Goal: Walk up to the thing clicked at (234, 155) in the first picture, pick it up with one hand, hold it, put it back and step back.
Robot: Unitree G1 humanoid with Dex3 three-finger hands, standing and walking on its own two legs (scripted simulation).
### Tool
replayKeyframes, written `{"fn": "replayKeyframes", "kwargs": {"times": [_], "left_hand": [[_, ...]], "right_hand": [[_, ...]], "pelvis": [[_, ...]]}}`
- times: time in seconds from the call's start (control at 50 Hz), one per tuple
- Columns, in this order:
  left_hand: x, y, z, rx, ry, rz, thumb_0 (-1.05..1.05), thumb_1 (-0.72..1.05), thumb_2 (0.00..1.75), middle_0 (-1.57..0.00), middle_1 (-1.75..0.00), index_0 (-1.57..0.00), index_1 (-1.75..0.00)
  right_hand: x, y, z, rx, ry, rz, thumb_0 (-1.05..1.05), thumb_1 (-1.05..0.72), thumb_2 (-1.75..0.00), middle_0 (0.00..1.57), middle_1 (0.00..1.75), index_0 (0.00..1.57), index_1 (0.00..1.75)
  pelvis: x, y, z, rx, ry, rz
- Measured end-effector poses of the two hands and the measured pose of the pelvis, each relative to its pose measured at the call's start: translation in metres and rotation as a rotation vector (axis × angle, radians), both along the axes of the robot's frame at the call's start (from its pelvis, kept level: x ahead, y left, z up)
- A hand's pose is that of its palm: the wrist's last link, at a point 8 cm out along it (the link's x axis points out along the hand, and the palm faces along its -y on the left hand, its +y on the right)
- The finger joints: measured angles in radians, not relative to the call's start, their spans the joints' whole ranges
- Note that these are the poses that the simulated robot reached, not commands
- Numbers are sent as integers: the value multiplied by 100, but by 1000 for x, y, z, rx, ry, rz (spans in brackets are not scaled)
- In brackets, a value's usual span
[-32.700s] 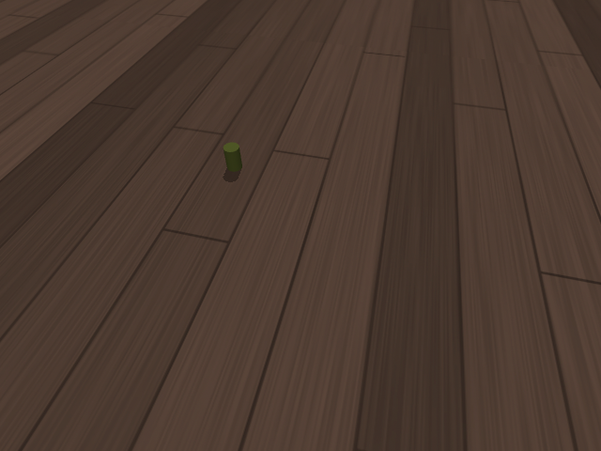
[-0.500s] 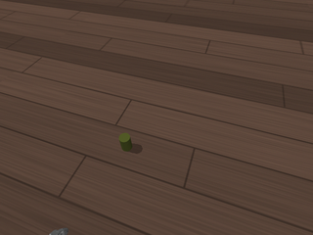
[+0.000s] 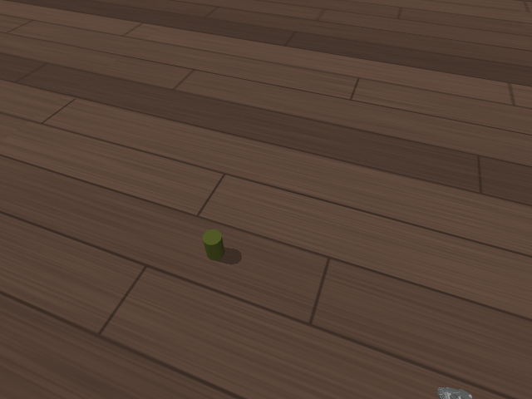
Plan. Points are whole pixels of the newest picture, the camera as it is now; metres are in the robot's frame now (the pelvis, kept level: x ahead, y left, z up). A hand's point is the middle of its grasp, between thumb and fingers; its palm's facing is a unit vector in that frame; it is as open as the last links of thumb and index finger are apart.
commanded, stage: stand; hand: left
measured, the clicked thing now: (214, 245) +0.83 +0.25 -0.72
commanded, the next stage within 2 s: walk up in 0.90 s
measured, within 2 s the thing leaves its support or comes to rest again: neither
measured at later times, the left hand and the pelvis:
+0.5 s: hand out of the picture +0.05 +0.24 -0.15, palm faces -0.03 -0.94 -0.34, open 7.3 cm; pelvis -0.02 -0.01 +0.00, yaw +0 degrees
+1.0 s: hand out of the picture +0.07 +0.25 -0.15, palm faces +0.00 -0.94 -0.33, open 7.3 cm; pelvis +0.00 -0.01 +0.00, yaw +0 degrees
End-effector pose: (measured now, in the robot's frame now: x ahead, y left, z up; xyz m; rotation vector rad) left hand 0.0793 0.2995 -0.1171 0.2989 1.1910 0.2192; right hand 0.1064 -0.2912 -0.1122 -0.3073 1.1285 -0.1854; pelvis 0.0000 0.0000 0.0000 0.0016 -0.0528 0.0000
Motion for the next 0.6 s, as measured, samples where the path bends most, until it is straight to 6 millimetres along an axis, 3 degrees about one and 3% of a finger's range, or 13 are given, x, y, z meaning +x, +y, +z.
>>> {"fn": "replayKeyframes", "kwargs": {"times": [0.28,0.6], "left_hand": [[-32,-11,1,-4,51,-8,1,91,90,-20,-30,-21,-30],[-34,-11,-1,-2,62,-30,1,91,90,-20,-30,-21,-30]], "right_hand": [[-46,-10,-5,13,82,-22,1,-91,-90,20,30,21,30],[-86,-18,-7,-4,163,-55,1,-91,-90,20,30,21,30]], "pelvis": [[-17,-8,4,1,-5,-1],[-21,-10,3,0,13,-5]]}}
